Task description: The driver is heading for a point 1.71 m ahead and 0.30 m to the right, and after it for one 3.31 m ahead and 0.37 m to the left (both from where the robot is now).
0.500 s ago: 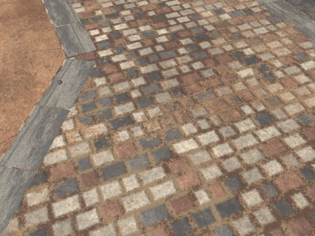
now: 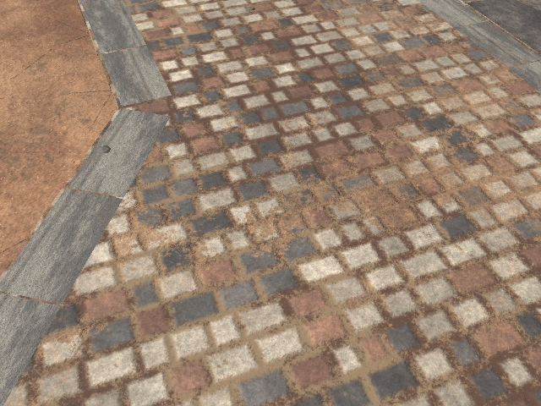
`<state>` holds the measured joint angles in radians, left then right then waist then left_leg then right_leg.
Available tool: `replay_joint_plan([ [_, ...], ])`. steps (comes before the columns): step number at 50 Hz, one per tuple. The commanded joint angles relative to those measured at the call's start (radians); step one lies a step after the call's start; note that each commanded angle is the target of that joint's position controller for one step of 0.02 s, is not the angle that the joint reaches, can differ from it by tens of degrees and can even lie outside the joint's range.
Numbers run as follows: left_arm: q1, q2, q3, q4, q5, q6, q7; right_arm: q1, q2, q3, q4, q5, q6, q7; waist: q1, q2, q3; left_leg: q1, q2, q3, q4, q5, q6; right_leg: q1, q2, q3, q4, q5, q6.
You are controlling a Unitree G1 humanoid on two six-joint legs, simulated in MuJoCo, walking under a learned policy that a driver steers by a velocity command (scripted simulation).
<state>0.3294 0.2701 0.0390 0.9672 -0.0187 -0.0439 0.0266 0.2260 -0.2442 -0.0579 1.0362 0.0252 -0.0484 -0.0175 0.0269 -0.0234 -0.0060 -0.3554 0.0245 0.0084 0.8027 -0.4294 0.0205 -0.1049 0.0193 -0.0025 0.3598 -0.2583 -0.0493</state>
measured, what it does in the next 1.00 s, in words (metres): walks ahead, turning right: left foot, then right foot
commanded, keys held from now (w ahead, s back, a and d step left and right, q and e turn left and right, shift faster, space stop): w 0.32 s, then w+e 0.58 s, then w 0.10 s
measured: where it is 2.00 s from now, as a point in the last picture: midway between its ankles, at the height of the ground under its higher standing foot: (343, 241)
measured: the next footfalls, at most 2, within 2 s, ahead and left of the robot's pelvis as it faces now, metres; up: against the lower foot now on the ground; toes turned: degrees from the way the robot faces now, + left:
left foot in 0.12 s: +0.10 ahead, +0.15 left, +0.00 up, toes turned +1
right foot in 0.62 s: +0.45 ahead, -0.08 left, +0.00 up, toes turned -9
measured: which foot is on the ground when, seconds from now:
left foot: up 0.00-0.10, down 0.12-0.64, up 0.66-1.00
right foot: down 0.00-0.12, up 0.14-0.60, down 0.62-1.00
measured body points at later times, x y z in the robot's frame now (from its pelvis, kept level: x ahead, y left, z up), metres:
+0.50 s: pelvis +0.19 +0.05 -0.01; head +0.22 +0.06 +0.44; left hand +0.40 +0.28 -0.12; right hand +0.12 -0.20 -0.15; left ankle +0.06 +0.15 -0.75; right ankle +0.39 -0.10 -0.70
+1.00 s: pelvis +0.49 -0.01 +0.00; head +0.52 -0.03 +0.45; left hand +0.62 +0.25 -0.12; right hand +0.63 -0.31 -0.09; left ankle +0.73 +0.10 -0.70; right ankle +0.41 -0.07 -0.75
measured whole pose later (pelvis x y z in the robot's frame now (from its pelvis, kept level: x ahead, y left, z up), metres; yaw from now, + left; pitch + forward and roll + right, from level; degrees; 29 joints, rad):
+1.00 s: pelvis +0.49 -0.01 +0.00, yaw -18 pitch +2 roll -1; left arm 0.33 0.28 0.06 0.82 -0.02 -0.06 0.00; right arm 0.04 -0.29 -0.03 0.75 -0.01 -0.12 0.00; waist 0.08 0.04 0.03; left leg -0.63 0.07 -0.10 0.55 0.11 -0.05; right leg -0.10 0.13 0.13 0.33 -0.25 -0.08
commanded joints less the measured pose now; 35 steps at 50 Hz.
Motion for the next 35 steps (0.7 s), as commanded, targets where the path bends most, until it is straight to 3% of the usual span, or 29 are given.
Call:
replay_joint_plan([
  [1,-0.033,0.175,0.040,-0.055,-0.011,-0.014,0.000,-0.097,-0.059,-0.007,-0.062,0.000,-0.044,0.017,-0.002,-0.076,0.087,-0.075,0.029,0.014,-0.148,0.065,-0.002,-0.030,-0.241,0.240,-0.227,-0.166,-0.150],
  [3,-0.041,0.187,0.044,-0.052,-0.021,-0.003,-0.004,-0.027,-0.057,-0.009,-0.033,0.002,-0.045,0.023,-0.044,-0.077,0.064,0.128,-0.019,0.074,-0.285,0.219,-0.014,-0.147,-0.207,0.176,-0.173,-0.169,-0.141],
  [5,-0.040,0.147,0.029,-0.052,-0.014,-0.002,-0.010,0.106,-0.085,-0.024,0.017,0.006,-0.035,0.017,-0.103,-0.050,0.033,0.334,-0.051,0.083,-0.325,0.225,-0.012,-0.275,-0.171,0.145,-0.058,-0.192,-0.111],
  [6,-0.061,0.091,0.010,-0.063,-0.003,-0.009,-0.017,0.191,-0.126,-0.037,0.032,0.009,-0.035,0.010,-0.146,0.033,0.018,0.442,0.043,-0.057,-0.398,0.149,0.024,-0.365,-0.113,0.073,0.146,-0.140,-0.062],
  [7,-0.073,0.009,-0.014,-0.102,0.019,-0.021,-0.024,0.286,-0.225,-0.051,0.035,-0.001,-0.035,0.003,-0.152,0.290,-0.042,0.539,0.280,-0.432,-0.537,-0.022,0.126,-0.523,-0.024,-0.047,0.537,-0.227,0.013],
  [8,-0.088,0.047,-0.001,-0.135,-0.013,-0.037,-0.019,0.307,-0.251,-0.049,0.046,-0.023,-0.053,0.022,-0.144,0.302,-0.028,0.503,0.389,-0.754,-0.660,-0.265,0.258,-0.661,0.022,0.054,0.746,-0.319,0.004],
  [9,-0.106,0.111,0.011,-0.142,-0.038,-0.050,-0.020,0.204,-0.197,-0.030,0.015,-0.018,-0.069,0.031,-0.106,0.184,0.074,0.448,0.377,-0.692,-0.668,-0.324,0.249,-0.752,-0.054,0.103,0.833,-0.236,-0.020],
  [10,-0.106,0.131,0.017,-0.134,-0.038,-0.059,-0.026,0.134,-0.142,-0.013,-0.009,-0.017,-0.078,0.037,-0.081,0.156,0.110,0.410,0.320,-0.564,-0.668,-0.227,0.205,-0.757,-0.092,0.100,0.834,-0.127,-0.034],
  [12,-0.105,0.130,0.026,-0.120,-0.009,-0.063,-0.027,0.074,-0.114,0.002,-0.032,-0.020,-0.075,0.042,-0.047,0.120,0.107,0.361,0.240,-0.372,-0.676,0.035,0.148,-0.696,-0.140,0.083,0.746,0.014,-0.026],
  [13,-0.110,0.119,0.027,-0.118,-0.004,-0.060,-0.034,0.089,-0.095,0.009,-0.029,-0.024,-0.069,0.040,-0.045,0.127,0.098,0.344,0.210,-0.301,-0.683,0.137,0.134,-0.658,-0.150,0.067,0.713,0.061,-0.015],
  [16,-0.167,0.080,0.022,-0.136,0.003,-0.045,-0.039,0.160,-0.112,0.010,-0.011,-0.027,-0.061,0.023,-0.059,0.101,0.093,0.346,0.181,-0.192,-0.694,0.378,0.156,-0.668,-0.145,0.024,0.617,0.156,0.031],
  [19,-0.271,0.043,0.007,-0.176,-0.004,-0.039,-0.043,0.163,-0.133,0.009,-0.018,-0.034,-0.056,0.006,-0.079,0.093,0.109,0.312,0.159,-0.083,-0.716,0.459,0.146,-0.635,-0.125,0.003,0.429,0.271,0.048],
  [25,-0.424,0.028,-0.007,-0.244,-0.013,-0.041,-0.078,0.227,-0.138,0.005,-0.003,-0.024,-0.049,-0.002,-0.104,0.079,0.150,0.401,0.206,0.038,-0.717,0.526,0.129,-0.577,-0.081,-0.019,0.220,0.344,-0.009],
  [26,-0.432,0.033,-0.006,-0.254,-0.013,-0.043,-0.086,0.221,-0.143,0.002,-0.007,-0.023,-0.043,-0.002,-0.096,0.079,0.145,0.441,0.219,0.053,-0.689,0.590,0.122,-0.575,-0.074,-0.024,0.206,0.317,-0.025],
  [28,-0.403,0.061,0.006,-0.261,-0.009,-0.046,-0.100,0.191,-0.170,-0.006,-0.028,-0.027,-0.030,-0.006,-0.056,0.104,0.090,0.505,0.233,0.083,-0.574,0.918,0.103,-0.497,-0.030,-0.066,0.210,0.231,-0.061],
  [29,-0.343,0.088,0.020,-0.253,-0.007,-0.043,-0.102,0.181,-0.185,-0.012,-0.039,-0.031,-0.021,-0.011,-0.019,0.128,0.035,0.532,0.234,0.097,-0.467,1.117,0.092,-0.419,0.005,-0.092,0.226,0.180,-0.080],
  [30,-0.210,0.128,0.043,-0.221,-0.010,-0.039,-0.101,0.168,-0.194,-0.015,-0.053,-0.038,-0.007,-0.016,0.049,0.140,-0.047,0.519,0.218,0.120,-0.281,1.244,0.075,-0.265,0.049,-0.117,0.220,0.158,-0.102],
  [31,-0.052,0.180,0.073,-0.182,-0.012,-0.032,-0.090,0.163,-0.196,-0.011,-0.073,-0.041,-0.001,-0.021,0.124,0.117,-0.132,0.367,0.186,0.136,-0.040,1.174,0.044,-0.002,0.044,-0.062,0.193,0.179,-0.139],
  [32,0.081,0.283,0.102,-0.170,0.003,-0.023,-0.074,0.237,-0.111,0.017,-0.118,-0.056,-0.022,-0.008,0.104,-0.087,-0.288,-0.049,0.069,0.135,0.360,0.704,-0.014,0.426,-0.208,0.373,0.194,0.083,-0.287],
  [33,0.076,0.259,0.090,-0.172,-0.002,-0.021,-0.069,0.256,-0.053,0.042,-0.122,-0.045,-0.069,0.014,0.070,-0.183,-0.411,-0.302,-0.106,-0.038,0.618,-0.103,-0.032,0.582,-0.380,0.868,-0.029,-0.087,-0.414],
  [34,0.045,0.193,0.073,-0.168,0.004,-0.026,-0.064,0.137,-0.152,0.013,-0.157,-0.002,-0.106,0.028,0.098,-0.126,-0.290,-0.415,-0.034,-0.147,0.667,-0.061,0.003,0.502,-0.335,0.773,-0.079,-0.120,-0.341],
  [35,-0.020,0.161,0.064,-0.181,0.006,-0.034,-0.061,0.056,-0.175,0.010,-0.194,0.017,-0.123,0.027,0.073,-0.055,-0.157,-0.427,0.016,-0.128,0.610,0.025,0.024,0.339,-0.298,0.616,-0.094,-0.051,-0.295],
])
